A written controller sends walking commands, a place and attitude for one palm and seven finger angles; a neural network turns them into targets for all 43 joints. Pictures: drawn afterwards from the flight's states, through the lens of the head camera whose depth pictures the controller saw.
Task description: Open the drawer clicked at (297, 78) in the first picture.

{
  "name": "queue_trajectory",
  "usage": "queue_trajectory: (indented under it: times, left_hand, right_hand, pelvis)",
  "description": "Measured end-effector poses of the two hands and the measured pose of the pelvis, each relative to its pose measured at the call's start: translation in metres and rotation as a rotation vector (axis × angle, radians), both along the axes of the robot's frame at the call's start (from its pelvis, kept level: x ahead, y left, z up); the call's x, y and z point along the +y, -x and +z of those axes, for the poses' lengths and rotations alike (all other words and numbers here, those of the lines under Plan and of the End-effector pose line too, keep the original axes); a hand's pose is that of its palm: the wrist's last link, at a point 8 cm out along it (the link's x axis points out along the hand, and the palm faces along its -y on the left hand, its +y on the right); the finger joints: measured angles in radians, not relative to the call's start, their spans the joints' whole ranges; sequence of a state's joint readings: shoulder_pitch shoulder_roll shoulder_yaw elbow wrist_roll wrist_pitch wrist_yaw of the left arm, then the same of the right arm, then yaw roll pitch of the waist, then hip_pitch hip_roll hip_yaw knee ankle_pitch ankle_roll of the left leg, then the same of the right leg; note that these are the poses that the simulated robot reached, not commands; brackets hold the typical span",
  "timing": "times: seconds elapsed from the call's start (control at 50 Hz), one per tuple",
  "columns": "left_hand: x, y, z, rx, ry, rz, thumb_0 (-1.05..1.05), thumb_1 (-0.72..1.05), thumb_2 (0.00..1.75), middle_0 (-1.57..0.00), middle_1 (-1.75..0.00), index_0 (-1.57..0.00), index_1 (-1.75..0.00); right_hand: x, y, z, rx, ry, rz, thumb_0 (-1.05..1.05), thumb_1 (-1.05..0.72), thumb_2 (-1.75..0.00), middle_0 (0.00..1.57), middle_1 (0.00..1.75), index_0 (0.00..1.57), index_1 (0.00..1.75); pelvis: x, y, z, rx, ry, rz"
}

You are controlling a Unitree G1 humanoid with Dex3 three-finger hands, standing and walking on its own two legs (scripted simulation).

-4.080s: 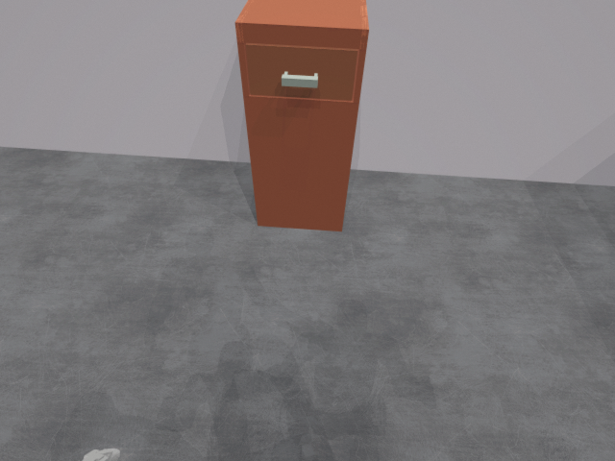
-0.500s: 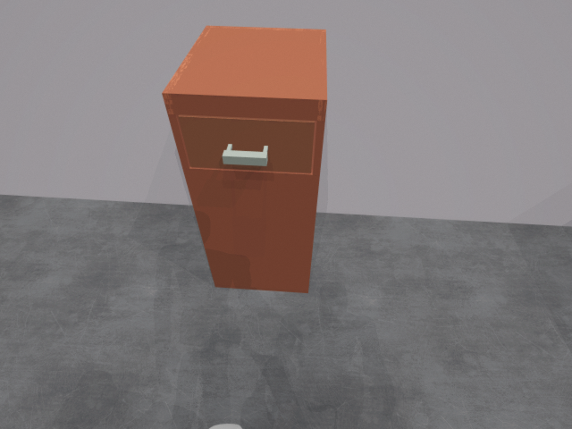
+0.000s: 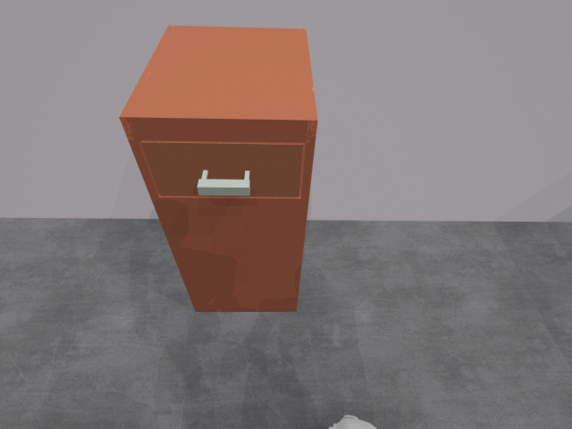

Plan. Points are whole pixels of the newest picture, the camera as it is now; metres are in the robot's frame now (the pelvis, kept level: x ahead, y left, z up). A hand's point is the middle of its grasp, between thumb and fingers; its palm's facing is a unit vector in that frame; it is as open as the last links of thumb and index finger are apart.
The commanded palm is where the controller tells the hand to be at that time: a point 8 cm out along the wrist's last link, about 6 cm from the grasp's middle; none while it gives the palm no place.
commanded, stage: come to a stop and stand still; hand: left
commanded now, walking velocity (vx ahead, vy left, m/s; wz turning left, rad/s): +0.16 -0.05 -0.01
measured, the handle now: (225, 180) +0.61 +0.15 -0.06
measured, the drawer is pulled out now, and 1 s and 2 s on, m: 0.00 0.00 0.00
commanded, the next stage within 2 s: look again from close up in 1.96 s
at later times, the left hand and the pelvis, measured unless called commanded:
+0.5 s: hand out of the picture +0.15 +0.17 -0.18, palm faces +0.07 -0.98 -0.21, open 7.3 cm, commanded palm none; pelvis +0.08 -0.01 -0.01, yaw +1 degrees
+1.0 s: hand out of the picture +0.06 +0.14 -0.17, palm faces +0.02 -0.97 -0.22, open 7.3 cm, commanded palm none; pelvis +0.05 -0.04 +0.00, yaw +0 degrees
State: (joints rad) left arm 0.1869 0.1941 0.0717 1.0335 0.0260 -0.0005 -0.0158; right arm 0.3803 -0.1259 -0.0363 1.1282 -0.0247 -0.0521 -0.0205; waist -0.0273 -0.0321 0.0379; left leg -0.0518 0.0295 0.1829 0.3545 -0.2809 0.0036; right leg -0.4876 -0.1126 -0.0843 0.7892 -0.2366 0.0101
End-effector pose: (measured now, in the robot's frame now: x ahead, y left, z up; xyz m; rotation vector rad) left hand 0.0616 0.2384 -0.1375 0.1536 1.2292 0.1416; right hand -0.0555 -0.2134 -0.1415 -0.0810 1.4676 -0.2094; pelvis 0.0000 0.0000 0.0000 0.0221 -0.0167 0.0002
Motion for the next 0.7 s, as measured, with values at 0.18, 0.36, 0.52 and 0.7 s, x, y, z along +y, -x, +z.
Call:
queue_trajectory:
  times: [0.18,0.36,0.52,0.7]
  left_hand:
    - [-0.046,-0.105,0.002,-0.125,-0.027,-0.062,0.00,0.92,0.90,-0.19,-0.29,-0.20,-0.30]
    - [-0.049,-0.103,0.003,-0.047,-0.030,0.008,-0.02,0.94,0.90,-0.20,-0.30,-0.21,-0.30]
    - [-0.012,-0.073,-0.020,0.029,-0.011,0.057,0.00,0.92,0.90,-0.20,-0.30,-0.21,-0.30]
    - [0.009,-0.024,-0.015,0.146,-0.004,0.073,0.00,0.92,0.90,-0.20,-0.29,-0.20,-0.30]
  right_hand:
    - [-0.022,-0.030,-0.026,0.113,-0.066,-0.044,0.01,-0.91,-0.90,0.20,0.30,0.20,0.30]
    - [-0.042,-0.148,-0.017,-0.077,-0.013,0.035,0.01,-0.91,-0.90,0.20,0.30,0.20,0.30]
    - [-0.041,-0.213,0.000,-0.239,0.089,0.111,0.01,-0.92,-0.90,0.20,0.30,0.20,0.30]
    - [-0.014,-0.211,0.018,-0.263,0.086,0.147,0.01,-0.91,-0.90,0.20,0.30,0.20,0.30]
  pelvis:
    - [-0.034,-0.059,-0.016,-0.014,0.010,0.006]
    - [-0.035,-0.081,-0.005,-0.001,0.015,0.009]
    - [-0.010,-0.081,-0.014,-0.009,0.039,0.013]
    - [0.001,-0.073,-0.001,0.011,0.031,-0.007]
